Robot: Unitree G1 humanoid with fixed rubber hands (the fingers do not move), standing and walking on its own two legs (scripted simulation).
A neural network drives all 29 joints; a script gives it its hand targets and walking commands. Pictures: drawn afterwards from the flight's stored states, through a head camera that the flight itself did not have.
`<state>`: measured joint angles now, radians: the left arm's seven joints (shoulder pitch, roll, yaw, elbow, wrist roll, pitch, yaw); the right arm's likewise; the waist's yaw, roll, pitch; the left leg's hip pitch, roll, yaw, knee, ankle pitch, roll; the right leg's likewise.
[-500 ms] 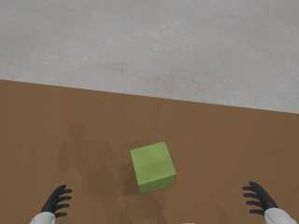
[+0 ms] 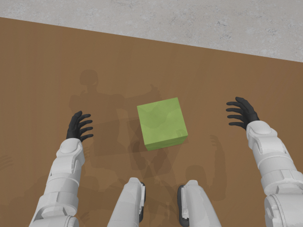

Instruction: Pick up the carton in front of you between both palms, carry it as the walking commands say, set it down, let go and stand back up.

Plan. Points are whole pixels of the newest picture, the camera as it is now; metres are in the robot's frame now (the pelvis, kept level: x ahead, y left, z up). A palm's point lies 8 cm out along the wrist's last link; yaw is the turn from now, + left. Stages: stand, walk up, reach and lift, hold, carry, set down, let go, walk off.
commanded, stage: reach and lift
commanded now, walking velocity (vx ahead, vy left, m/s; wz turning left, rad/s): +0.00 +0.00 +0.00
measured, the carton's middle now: (161, 126) +0.50 +0.02 -0.57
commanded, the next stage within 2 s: none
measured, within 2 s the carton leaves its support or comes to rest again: neither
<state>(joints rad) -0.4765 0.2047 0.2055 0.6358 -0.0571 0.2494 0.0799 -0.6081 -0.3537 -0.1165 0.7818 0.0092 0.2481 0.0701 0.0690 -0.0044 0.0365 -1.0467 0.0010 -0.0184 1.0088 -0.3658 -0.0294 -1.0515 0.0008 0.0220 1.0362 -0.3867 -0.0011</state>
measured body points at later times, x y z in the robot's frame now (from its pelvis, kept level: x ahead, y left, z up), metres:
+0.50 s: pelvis -0.02 -0.01 -0.04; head +0.30 -0.02 +0.26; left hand +0.47 +0.21 -0.15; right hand +0.57 -0.17 -0.15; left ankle +0.05 +0.13 -0.66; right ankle +0.05 -0.12 -0.66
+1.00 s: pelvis -0.04 +0.00 -0.22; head +0.32 -0.02 +0.04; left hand +0.46 +0.22 -0.38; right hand +0.54 -0.16 -0.39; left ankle +0.06 +0.14 -0.66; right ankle +0.05 -0.12 -0.66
